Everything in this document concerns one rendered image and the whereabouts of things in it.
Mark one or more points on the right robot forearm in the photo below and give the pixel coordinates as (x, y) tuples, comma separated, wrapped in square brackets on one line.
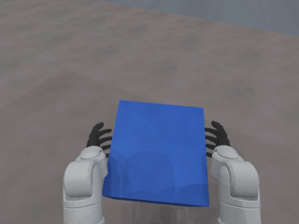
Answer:
[(239, 187)]

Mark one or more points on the left robot hand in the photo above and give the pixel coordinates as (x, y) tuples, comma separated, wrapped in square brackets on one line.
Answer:
[(94, 140)]

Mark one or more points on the right robot hand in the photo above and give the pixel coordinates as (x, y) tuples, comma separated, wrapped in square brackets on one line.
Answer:
[(220, 139)]

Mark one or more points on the left robot forearm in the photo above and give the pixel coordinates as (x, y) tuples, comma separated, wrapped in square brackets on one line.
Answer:
[(82, 187)]

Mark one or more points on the carton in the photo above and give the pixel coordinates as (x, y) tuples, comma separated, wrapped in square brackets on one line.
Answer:
[(158, 155)]

